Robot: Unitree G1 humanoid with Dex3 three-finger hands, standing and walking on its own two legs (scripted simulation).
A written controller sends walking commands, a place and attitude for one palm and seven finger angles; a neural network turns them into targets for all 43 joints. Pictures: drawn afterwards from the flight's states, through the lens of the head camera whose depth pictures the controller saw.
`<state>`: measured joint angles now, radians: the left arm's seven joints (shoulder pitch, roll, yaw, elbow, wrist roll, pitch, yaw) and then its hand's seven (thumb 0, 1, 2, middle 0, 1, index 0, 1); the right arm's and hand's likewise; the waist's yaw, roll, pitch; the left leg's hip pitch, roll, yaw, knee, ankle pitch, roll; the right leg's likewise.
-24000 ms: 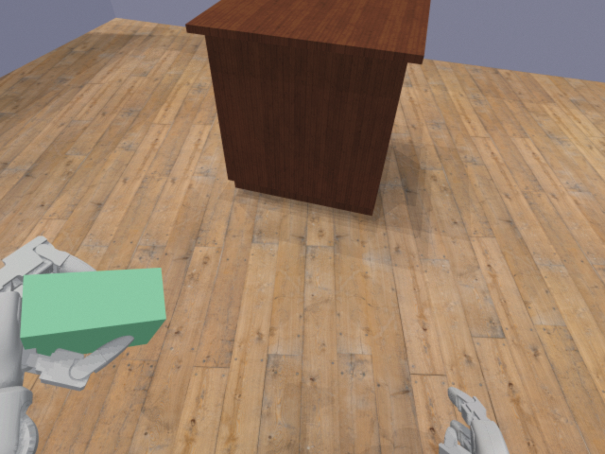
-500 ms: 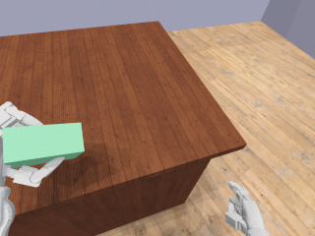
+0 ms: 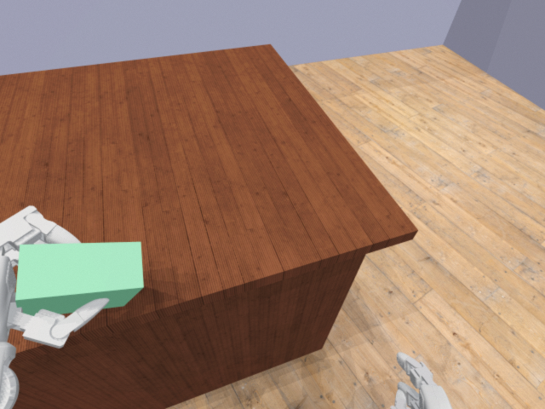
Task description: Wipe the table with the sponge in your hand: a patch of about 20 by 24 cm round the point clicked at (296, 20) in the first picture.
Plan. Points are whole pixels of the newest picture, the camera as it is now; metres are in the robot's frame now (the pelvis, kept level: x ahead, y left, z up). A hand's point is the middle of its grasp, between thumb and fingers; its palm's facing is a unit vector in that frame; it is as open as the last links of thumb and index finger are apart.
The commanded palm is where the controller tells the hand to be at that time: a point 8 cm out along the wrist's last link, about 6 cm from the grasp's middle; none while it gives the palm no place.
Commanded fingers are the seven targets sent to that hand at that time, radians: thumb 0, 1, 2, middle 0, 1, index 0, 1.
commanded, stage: come to a stop and stand still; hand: left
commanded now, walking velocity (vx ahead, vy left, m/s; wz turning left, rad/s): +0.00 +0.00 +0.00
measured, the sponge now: (97, 279) +0.23 +0.23 +0.13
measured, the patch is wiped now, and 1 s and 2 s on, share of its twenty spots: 0.00 0.00 0.00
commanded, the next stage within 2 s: look again from close up in 0.20 s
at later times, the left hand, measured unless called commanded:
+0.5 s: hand (74, 244) +0.25 +0.25 +0.16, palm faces +0.38 -0.85 -0.38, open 9.4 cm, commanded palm +0.18 +0.28 +0.18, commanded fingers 0.00 0.10 1.30 -1.20 -1.60 -1.20 -1.60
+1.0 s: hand (7, 194) +0.27 +0.31 +0.21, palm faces +0.54 -0.72 -0.43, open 9.4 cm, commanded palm +0.17 +0.28 +0.18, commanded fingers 0.00 0.10 1.30 -1.20 -1.60 -1.20 -1.60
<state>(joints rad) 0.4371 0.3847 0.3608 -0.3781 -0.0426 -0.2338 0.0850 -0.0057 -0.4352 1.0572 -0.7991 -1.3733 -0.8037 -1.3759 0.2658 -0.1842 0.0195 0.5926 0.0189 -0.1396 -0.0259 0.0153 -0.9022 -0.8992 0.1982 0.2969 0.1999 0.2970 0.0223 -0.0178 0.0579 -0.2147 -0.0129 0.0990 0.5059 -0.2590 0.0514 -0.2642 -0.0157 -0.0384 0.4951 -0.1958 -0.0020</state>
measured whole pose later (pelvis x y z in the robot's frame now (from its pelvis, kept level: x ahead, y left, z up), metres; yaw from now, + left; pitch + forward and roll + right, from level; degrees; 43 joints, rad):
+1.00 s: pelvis +0.01 +0.00 +0.00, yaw +0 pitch -1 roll +0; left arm 0.06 0.54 0.51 -0.33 -0.01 -0.22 0.08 -0.01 -0.44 1.06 -0.80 -1.38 -0.80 -1.38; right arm 0.16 -0.18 0.01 0.58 0.00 -0.14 0.02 0.01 -0.90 -0.90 0.20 0.30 0.20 0.30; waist 0.08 -0.06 0.15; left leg -0.23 -0.02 0.09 0.53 -0.27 0.05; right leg -0.29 -0.02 -0.04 0.53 -0.22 -0.01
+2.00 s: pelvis +0.02 +0.02 +0.01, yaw -1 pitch -1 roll -1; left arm 0.40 0.37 0.35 -0.43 -0.04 -0.19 0.09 -0.01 -0.44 1.06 -0.79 -1.38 -0.80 -1.39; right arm 0.19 -0.19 0.02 0.57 0.02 -0.12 -0.02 0.01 -0.90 -0.90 0.20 0.30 0.20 0.30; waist 0.04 -0.03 0.07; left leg -0.17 -0.02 0.11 0.45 -0.26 0.07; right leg -0.21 -0.01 -0.01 0.41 -0.17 0.02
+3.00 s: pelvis +0.00 -0.04 +0.00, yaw +3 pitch -2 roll +1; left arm 0.30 0.52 0.33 -0.40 0.05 0.02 0.00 -0.01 -0.44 1.07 -0.80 -1.38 -0.80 -1.39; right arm 0.14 -0.24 0.02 0.61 0.02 -0.10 -0.07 0.01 -0.90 -0.90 0.20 0.30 0.20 0.30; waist 0.08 0.02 0.03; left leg -0.24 0.00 0.03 0.54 -0.27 0.00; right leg -0.28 0.02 -0.06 0.57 -0.26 -0.05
